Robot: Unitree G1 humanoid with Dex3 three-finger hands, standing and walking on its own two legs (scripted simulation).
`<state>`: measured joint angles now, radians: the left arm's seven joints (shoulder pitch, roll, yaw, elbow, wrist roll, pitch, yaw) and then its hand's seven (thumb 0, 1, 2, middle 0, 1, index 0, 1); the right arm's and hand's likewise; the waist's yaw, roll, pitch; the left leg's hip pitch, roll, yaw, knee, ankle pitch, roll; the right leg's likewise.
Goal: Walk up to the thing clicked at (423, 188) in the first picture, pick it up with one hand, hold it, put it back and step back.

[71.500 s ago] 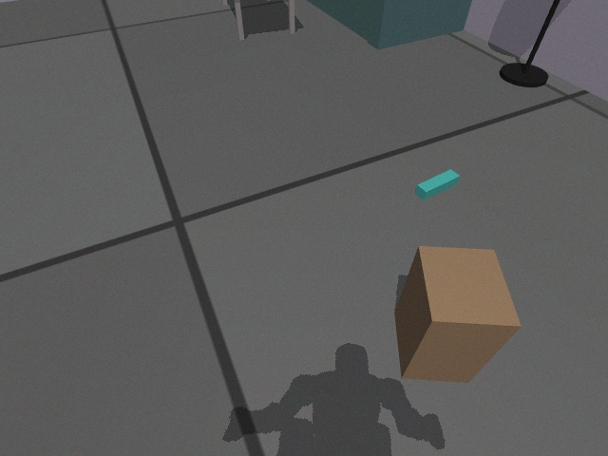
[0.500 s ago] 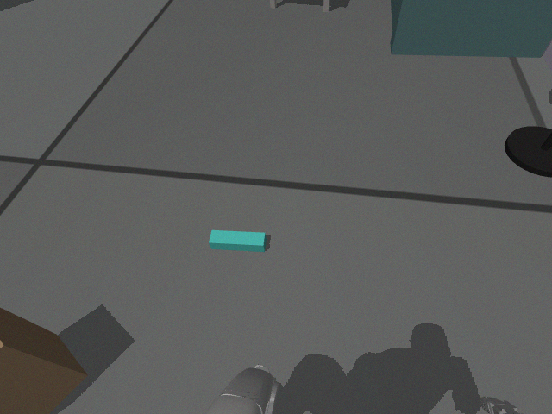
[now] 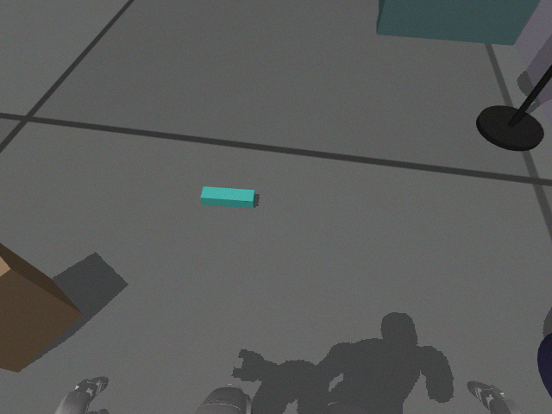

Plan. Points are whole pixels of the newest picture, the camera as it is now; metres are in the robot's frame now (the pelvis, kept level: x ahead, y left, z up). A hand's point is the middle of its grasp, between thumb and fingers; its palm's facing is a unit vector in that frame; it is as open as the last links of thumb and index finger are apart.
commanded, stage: step back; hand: left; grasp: from above
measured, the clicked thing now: (228, 197) +0.97 +0.28 -0.73
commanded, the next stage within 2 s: stand in 1.20 s
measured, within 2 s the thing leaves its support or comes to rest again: neither
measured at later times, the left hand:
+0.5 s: hand out of the picture -0.06 +0.28 -0.14, palm faces +0.06 -0.92 -0.39, open 7.4 cm
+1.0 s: hand out of the picture +0.02 +0.27 -0.14, palm faces +0.06 -0.94 -0.35, open 7.4 cm
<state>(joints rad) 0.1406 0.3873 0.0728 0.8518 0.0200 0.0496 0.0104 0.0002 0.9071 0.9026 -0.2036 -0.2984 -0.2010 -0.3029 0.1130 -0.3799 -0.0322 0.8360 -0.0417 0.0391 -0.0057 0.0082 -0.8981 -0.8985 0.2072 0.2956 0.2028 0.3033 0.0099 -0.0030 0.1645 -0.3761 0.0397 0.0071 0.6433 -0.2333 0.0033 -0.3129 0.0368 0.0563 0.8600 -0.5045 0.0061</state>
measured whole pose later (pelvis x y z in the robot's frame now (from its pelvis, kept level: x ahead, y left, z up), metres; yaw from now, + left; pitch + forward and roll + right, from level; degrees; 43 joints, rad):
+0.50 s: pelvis -0.10 +0.00 +0.01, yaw +3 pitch -3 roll +1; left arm 0.24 0.40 0.08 0.98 0.03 0.02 -0.02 0.00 0.91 0.90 -0.20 -0.30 -0.20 -0.30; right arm 0.23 -0.34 -0.03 1.00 -0.05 -0.01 0.02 0.01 -0.90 -0.90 0.21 0.30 0.20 0.30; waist 0.01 -0.03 0.06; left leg -0.23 -0.02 -0.02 0.55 -0.29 0.01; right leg -0.33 -0.02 0.03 0.73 -0.44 -0.02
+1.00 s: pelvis -0.06 +0.00 +0.01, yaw +3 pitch -2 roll +0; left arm 0.12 0.36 0.04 1.04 0.02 -0.03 0.00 0.00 0.91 0.90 -0.20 -0.30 -0.20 -0.30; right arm 0.12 -0.34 -0.03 1.05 -0.02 -0.02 0.00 0.01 -0.90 -0.90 0.20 0.30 0.20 0.30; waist 0.01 -0.01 0.06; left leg -0.20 0.01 -0.01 0.53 -0.31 0.00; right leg -0.19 -0.02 0.00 0.52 -0.30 0.01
